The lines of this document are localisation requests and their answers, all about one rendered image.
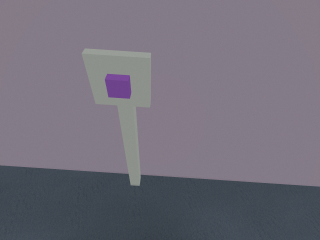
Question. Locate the button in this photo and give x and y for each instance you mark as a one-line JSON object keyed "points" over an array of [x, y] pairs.
{"points": [[118, 86]]}

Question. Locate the panel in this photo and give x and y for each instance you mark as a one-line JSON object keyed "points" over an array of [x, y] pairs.
{"points": [[99, 63]]}

